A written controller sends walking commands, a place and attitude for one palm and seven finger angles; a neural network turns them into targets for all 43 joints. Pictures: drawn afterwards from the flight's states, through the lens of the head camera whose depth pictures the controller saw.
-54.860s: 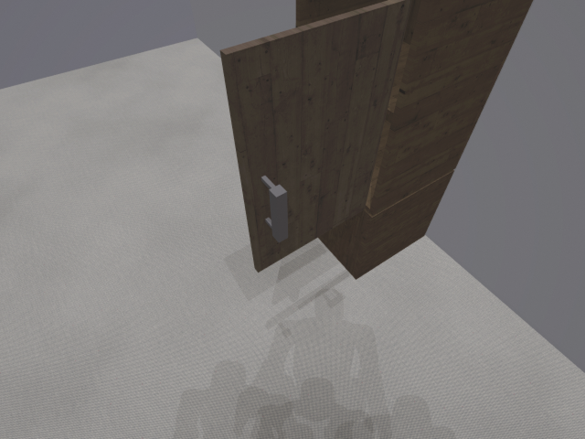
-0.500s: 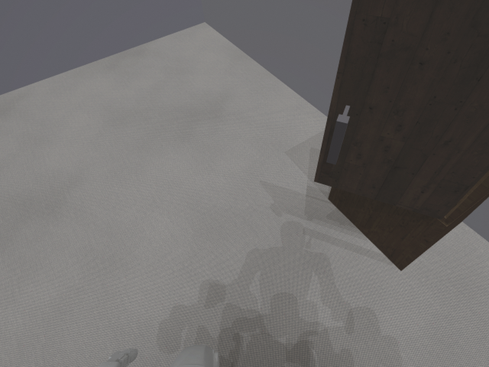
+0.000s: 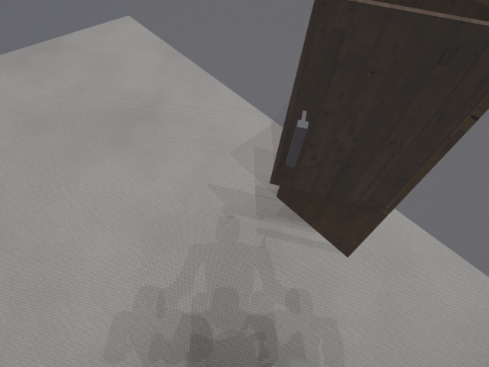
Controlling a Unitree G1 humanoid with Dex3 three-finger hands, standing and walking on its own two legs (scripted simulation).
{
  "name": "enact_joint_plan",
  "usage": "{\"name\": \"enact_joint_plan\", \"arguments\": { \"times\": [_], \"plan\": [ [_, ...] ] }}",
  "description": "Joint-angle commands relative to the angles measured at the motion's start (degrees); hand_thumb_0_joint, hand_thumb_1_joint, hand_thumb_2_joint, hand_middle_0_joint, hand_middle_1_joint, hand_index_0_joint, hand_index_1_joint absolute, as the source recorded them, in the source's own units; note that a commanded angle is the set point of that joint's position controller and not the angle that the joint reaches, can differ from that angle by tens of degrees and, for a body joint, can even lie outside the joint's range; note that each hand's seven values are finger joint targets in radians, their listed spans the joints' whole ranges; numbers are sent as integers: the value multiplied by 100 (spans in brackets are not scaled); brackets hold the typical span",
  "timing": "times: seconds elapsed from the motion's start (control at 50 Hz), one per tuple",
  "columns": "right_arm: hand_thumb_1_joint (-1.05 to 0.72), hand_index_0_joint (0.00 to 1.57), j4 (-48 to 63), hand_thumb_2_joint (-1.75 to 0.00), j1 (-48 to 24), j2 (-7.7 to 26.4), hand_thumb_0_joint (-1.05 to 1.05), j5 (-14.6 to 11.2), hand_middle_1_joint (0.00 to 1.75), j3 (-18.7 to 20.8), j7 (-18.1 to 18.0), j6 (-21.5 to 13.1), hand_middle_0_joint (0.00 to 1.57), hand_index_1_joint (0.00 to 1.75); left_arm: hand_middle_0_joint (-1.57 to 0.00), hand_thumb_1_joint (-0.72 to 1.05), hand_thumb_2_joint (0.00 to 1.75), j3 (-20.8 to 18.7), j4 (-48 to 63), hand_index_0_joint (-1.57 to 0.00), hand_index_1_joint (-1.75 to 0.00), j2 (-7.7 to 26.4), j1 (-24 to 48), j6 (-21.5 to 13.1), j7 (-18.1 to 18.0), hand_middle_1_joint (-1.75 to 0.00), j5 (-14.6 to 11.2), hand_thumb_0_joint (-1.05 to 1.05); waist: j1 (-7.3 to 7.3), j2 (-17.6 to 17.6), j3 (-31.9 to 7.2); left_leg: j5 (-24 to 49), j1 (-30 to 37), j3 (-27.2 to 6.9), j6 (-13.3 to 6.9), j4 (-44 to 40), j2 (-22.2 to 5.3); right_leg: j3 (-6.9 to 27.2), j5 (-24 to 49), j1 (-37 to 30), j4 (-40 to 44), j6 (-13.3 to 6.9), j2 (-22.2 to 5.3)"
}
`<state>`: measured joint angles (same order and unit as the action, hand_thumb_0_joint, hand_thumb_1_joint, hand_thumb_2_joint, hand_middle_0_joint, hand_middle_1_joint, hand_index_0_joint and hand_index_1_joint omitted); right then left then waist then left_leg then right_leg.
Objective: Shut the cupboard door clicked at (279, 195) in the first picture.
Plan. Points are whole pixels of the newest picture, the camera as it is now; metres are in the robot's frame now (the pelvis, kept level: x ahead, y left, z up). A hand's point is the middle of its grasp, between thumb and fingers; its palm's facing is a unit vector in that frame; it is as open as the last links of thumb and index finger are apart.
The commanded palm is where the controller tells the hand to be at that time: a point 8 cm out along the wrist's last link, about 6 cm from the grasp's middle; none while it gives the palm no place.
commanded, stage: turn to face it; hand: left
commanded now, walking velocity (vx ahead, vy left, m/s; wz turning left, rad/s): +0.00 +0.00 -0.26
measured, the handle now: (297, 139) +0.66 -0.09 -0.09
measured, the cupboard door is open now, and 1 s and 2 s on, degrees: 33 33 33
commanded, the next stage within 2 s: take the last steps up to it in 0.04 s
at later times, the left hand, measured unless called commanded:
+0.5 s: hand out of the picture +0.11 +0.14 -0.18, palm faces -0.08 -0.98 -0.17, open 7.4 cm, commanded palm none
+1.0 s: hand (235, 272) +0.32 +0.04 -0.18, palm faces -0.26 -0.94 -0.22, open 7.4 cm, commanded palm none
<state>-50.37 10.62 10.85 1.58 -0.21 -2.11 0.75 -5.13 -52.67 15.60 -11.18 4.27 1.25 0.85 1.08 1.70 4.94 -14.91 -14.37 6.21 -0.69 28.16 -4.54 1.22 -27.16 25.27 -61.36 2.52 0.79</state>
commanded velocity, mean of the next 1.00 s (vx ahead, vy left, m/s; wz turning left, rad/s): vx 0.13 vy -0.09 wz -0.15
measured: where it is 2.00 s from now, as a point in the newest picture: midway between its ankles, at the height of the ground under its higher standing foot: outside the picture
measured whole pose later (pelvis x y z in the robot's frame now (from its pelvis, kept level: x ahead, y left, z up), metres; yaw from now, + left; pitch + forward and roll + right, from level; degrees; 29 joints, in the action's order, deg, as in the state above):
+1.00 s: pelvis +0.18 -0.13 -0.02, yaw -13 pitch +1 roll +0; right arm -61.8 21.6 10.5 1.1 2.4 -1.0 0.3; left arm -3.4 -56.0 12.3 -7.7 -0.5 1.9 1.4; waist -2.9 -0.9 5.2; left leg -27.4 -8.8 8.6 4.2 37.9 -10.8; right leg -4.4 -11.3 22.9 -34.2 -0.6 -2.5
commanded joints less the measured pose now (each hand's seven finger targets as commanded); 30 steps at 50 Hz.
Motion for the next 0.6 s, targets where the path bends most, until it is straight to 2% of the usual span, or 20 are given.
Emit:
{"name": "enact_joint_plan", "arguments": {
  "times": [0.0, 0.08, 0.12, 0.14, 0.16, 0.18, 0.2, 0.22, 0.24, 0.28, 0.32, 0.36, 0.42, 0.44, 0.48, 0.5, 0.52, 0.54, 0.56, 0.58],
  "plan": [
    [-90, 20, 107, -90, 450, 1209, 0, 18, 30, 404, -50, -69, 20, 30, -20, 90, 90, 24, 411, -20, -30, 108, 109, -92, 0, -30, 18, 0, -226, -1254, -842, 3008, 1103, -692, -774, -686, -1323, -256, 73, 110, 711, 14, -172],
    [-90, 20, -66, -90, 538, 1314, 0, 24, 30, 479, -2, -30, 20, 30, -20, 90, 90, 97, 381, -20, -30, 33, 173, -156, -12, -30, 19, 0, -278, -1479, -883, 3068, 1085, -619, -737, -421, -1358, -535, 244, -462, 1975, -102, -61],
    [-90, 20, -129, -90, 467, 1284, 0, -25, 30, 492, 17, -14, 20, 30, -20, 90, 90, 88, 255, -20, -30, 112, -146, -222, -35, -30, 18, 0, -88, -1217, -933, 2723, 685, -504, -487, -27, -1227, -531, 1266, -1341, 3223, -195, -27],
    [-90, 20, -113, -90, 403, 1234, 0, -61, 30, 502, 39, -6, 20, 30, -20, 90, 90, 38, 135, -20, -30, 304, -476, -253, -39, -30, 31, 0, 53, -767, -1020, 1785, 257, -264, -208, 315, -1026, -332, 1939, -2016, 3904, -257, -181],
    [-90, 20, -12, -90, 362, 908, 0, -118, 30, 462, 62, 7, 20, 30, -20, 90, 90, -57, 60, -20, -30, 789, -739, -307, -73, -30, 99, 0, 174, 562, -1085, -192, -791, 232, 160, 1207, -428, 980, 2210, -2767, 4487, -593, -1217],
    [-90, 20, 209, -90, -36, 681, 0, -75, 30, 376, 76, 34, 20, 30, -20, 90, 90, -124, -27, -20, -30, 1209, -855, -308, -104, -30, 98, 0, 362, 1684, -701, -2357, -1844, 266, 353, 2442, 188, 2227, 2342, -2598, 4729, -1326, -2142],
    [-90, 20, 208, -90, -130, 825, 0, -53, 30, 380, 71, 90, 20, 30, -20, 90, 90, -105, 2, -20, -30, 1201, -876, -294, -129, -30, 61, 0, 413, 1243, -546, -2235, -2044, -309, 280, 3289, 102, 2222, 1287, -2158, 4925, -1674, -2250],
    [-90, 20, 198, -90, -178, 798, 0, -28, 30, 423, 93, 90, 20, 30, -20, 90, 90, -118, 76, -20, -30, 953, -591, -275, -167, -30, 77, 0, 242, 983, -153, -1816, -2354, -474, 252, 3574, -17, 1918, 556, -2010, 5068, -1638, -1954],
    [-90, 20, 82, -90, -78, 820, 0, -5, 30, 410, 92, 38, 20, 30, -20, 90, 90, -117, 84, -20, -30, 817, -366, -315, -188, -30, 85, 0, 129, 1356, -161, -1541, -2590, -475, 273, 3643, -94, 1894, 641, -2201, 5007, -1624, -1751],
    [-90, 20, -29, -90, 10, 866, 0, 22, 30, 436, 157, -11, 20, 30, -20, 90, 90, -1, 106, -20, -30, 531, -159, -410, -173, -30, 53, 0, -64, 1081, -111, -1016, -2139, -398, 353, 3504, -143, 1061, 1430, -1827, 4806, -1473, -1389],
    [-90, 20, -120, -90, 180, 711, 0, 20, 30, 419, 209, -15, 20, 30, -20, 90, 90, 10, 66, -20, -30, 517, -113, -478, -162, -30, 68, 0, -181, 752, -147, -720, -1737, -226, 384, 3108, -91, 748, 1359, -1557, 4871, -1401, -1246],
    [-90, 20, -108, -90, 156, 625, 0, 30, 30, 408, 214, -30, 20, 30, -20, 90, 90, 3, 24, -20, -30, 551, -198, -505, -144, -30, 72, 0, -161, 526, -154, -612, -1566, -117, 402, 2507, -32, 788, 1303, -1548, 4909, -1456, -1211],
    [-90, 20, -59, -90, 145, 546, 0, 14, 30, 400, 183, -135, 20, 30, -20, 90, 90, -29, -108, -20, -30, 575, -324, -512, -121, -30, 105, 0, -110, 608, -188, -794, -1210, -61, 343, 1444, 24, 993, 1550, -1721, 4686, -1546, -1267],
    [-90, 20, -118, -90, 355, 557, 0, 9, 30, 386, 153, -178, 20, 30, -20, 90, 90, -34, -115, -20, -30, 615, -283, -502, -106, -30, 93, 0, -190, 594, -321, -642, -951, 38, 336, 1046, 95, 948, 1746, -1791, 4500, -1509, -1190],
    [-90, 20, -395, -90, 1053, 671, 0, 22, 30, 390, 78, -263, 20, 30, -20, 90, 90, -26, -129, -20, -30, 509, -92, -454, -80, -30, 19, 0, -535, 310, -449, 326, 468, 161, 337, -74, 185, 655, 1592, -1107, 3769, -1199, -839],
    [-90, 20, -590, -90, 1605, 1050, 0, 60, 30, 455, 27, -328, 20, 30, -20, 90, 90, 35, -118, -20, -30, 178, -213, -437, -51, -30, -23, 0, -725, -667, -698, 132, 1460, -744, 206, -663, -418, 356, 1284, -406, 2593, -911, -406],
    [-90, 20, -681, -90, 2113, 1694, 0, 143, 30, 592, -16, -352, 20, 30, -20, 90, 90, 137, 3, -20, -30, -182, -383, -417, 6, -30, -28, 0, -799, -2331, -855, -384, 2108, -3075, -370, -1257, -2123, -336, -403, 964, 857, -508, 223],
    [-90, 20, -623, -90, 2130, 1772, 0, 117, 30, 558, -68, -289, 20, 30, -20, 90, 90, 103, 176, -20, -30, 144, -26, -387, 19, -30, 59, 0, -871, -1635, -622, -869, 1596, -3625, -774, -1680, -2649, 167, -651, 1174, -144, -532, 44],
    [-90, 20, -514, -90, 1705, 1532, 0, 95, 30, 488, -65, -269, 20, 30, -20, 90, 90, 23, 126, -20, -30, 282, 26, -340, 39, -30, 138, 0, -614, -1124, -142, -1123, 951, -3092, -699, -1801, -2403, 347, -210, 1264, -485, -500, -246],
    [-90, 20, -422, -90, 1387, 1314, 0, 92, 30, 427, -81, -285, 20, 30, -20, 90, 90, -7, 58, -20, -30, 223, 65, -323, 72, -30, 160, 0, -500, -1225, 121, -987, 459, -2708, -545, -1860, -2163, 285, 236, 1271, -721, -428, -340]
  ]
}}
